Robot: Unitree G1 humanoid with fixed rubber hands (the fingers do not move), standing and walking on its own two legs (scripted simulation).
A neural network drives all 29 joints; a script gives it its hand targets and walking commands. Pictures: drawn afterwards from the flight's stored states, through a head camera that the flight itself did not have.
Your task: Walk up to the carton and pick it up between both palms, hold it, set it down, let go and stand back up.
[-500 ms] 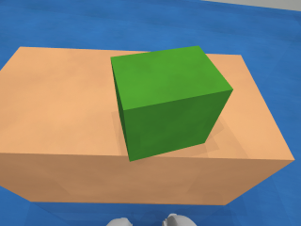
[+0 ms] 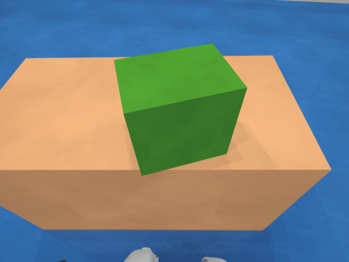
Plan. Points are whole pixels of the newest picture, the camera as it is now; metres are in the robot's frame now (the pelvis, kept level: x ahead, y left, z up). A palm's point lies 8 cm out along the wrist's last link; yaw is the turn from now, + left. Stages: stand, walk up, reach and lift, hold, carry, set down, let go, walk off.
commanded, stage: walk up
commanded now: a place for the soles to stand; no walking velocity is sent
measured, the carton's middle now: (176, 111) +0.49 +0.03 +0.04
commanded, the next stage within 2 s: reach and lift in 1.86 s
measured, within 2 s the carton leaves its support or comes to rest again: neither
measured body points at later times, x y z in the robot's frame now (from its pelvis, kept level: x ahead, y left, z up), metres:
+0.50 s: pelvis +0.01 -0.01 +0.00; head +0.05 -0.01 +0.45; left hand +0.09 +0.29 -0.12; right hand +0.09 -0.31 -0.13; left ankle +0.09 +0.14 -0.71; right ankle +0.03 -0.08 -0.71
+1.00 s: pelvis +0.02 +0.00 +0.00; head +0.05 +0.00 +0.45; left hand +0.10 +0.29 -0.13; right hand +0.11 -0.31 -0.12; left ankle +0.09 +0.14 -0.71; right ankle +0.03 -0.08 -0.71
